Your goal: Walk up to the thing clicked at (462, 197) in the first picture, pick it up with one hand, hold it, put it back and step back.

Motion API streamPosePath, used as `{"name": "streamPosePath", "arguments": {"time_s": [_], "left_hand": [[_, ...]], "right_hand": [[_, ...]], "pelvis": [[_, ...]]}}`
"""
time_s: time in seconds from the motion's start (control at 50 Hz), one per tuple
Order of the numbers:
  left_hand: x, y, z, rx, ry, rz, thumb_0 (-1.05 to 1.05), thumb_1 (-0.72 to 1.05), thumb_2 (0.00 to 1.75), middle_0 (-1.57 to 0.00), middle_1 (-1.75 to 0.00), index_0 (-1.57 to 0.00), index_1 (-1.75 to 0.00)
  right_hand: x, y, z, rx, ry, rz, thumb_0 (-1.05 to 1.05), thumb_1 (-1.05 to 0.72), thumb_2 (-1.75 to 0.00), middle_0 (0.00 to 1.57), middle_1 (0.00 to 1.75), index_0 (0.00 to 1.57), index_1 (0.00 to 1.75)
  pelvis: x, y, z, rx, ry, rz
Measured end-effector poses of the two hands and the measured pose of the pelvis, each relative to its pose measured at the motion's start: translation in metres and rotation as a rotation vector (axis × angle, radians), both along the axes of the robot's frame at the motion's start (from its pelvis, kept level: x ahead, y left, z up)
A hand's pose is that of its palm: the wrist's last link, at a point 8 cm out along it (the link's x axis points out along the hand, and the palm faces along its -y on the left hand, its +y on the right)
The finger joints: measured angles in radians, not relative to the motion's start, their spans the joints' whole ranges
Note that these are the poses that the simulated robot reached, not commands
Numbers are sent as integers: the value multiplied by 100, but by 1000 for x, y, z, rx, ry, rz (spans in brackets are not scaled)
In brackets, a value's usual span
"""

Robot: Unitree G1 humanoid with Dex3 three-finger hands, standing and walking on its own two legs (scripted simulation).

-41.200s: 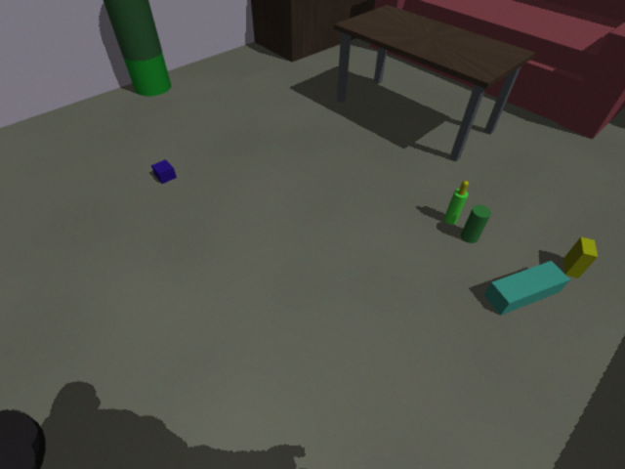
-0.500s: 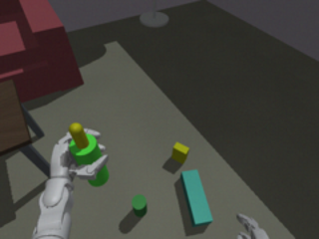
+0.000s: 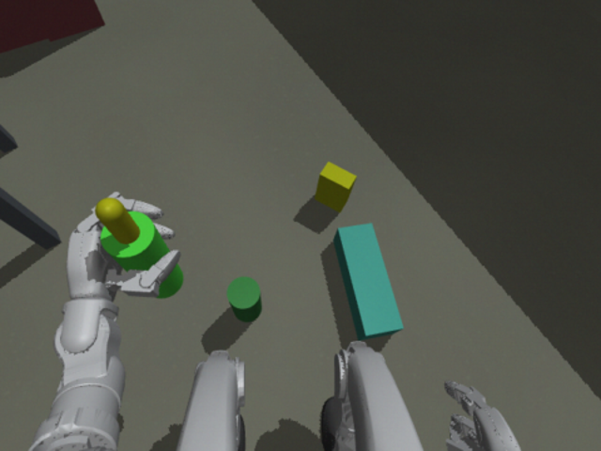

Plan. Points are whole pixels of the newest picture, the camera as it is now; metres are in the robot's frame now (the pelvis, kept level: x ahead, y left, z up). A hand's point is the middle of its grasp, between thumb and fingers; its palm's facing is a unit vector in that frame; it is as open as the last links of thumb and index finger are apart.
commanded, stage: crouch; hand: left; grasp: from the side
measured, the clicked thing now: (141, 250) +0.38 +0.20 -0.02
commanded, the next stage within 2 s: lower in 1.22 s
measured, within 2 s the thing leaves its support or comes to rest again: neither
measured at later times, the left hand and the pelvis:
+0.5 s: hand (172, 287) +0.39 +0.20 -0.21, palm faces +0.06 -1.00 -0.01, open 8.2 cm; pelvis -0.04 +0.01 -0.17, yaw -1 degrees
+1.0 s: hand (181, 293) +0.40 +0.21 -0.29, palm faces +0.04 -1.00 -0.01, open 8.2 cm; pelvis -0.05 +0.01 -0.23, yaw -4 degrees
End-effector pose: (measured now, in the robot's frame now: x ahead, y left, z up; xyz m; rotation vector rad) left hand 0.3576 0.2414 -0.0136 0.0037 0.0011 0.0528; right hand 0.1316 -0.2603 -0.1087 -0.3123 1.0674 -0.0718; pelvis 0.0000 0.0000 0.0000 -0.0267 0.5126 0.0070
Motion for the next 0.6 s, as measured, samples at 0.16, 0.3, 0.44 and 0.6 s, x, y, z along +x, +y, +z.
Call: {"name": "streamPosePath", "arguments": {"time_s": [0.16, 0.3, 0.44, 0.6], "left_hand": [[5, 10, -77, 10, 19, 13, -1, -13, 108, -86, -102, -81, -104], [4, 14, -135, 8, 24, 6, -1, -13, 108, -86, -102, -81, -104], [8, 14, -176, 4, 8, 7, -1, -13, 108, -86, -101, -81, -104], [10, 16, -213, 6, 12, 13, -1, -14, 108, -86, -101, -81, -104]], "right_hand": [[-14, 7, -72, 11, 73, 33, 1, -90, -90, 20, 30, 20, 30], [-31, 8, -120, -6, 117, 57, 1, -90, -91, 20, 30, 20, 30], [-49, 3, -159, -29, 142, 49, 1, -91, -91, 20, 30, 20, 30], [-72, 0, -190, -43, 184, 42, 1, -90, -91, 20, 30, 20, 30]], "pelvis": [[-15, 2, -62, -8, 59, -3], [-26, 5, -111, -19, 71, -5], [-38, 7, -153, -26, 50, -8], [-46, 8, -188, -34, 22, -13]]}}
